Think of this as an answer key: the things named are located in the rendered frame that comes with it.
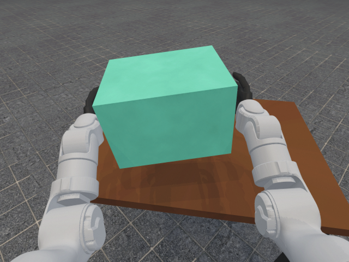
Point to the right robot hand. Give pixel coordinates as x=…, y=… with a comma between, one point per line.
x=243, y=92

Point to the left robot hand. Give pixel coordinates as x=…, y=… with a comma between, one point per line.
x=89, y=101

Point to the robot right forearm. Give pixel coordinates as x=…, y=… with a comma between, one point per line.
x=273, y=167

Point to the robot left upper arm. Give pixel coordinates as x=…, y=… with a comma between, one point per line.
x=68, y=234

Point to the table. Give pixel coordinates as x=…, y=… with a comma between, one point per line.
x=222, y=187

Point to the robot right upper arm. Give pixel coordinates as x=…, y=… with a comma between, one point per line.
x=290, y=218

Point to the robot left forearm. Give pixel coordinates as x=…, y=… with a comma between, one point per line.
x=76, y=181

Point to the carton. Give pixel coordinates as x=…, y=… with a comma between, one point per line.
x=168, y=106

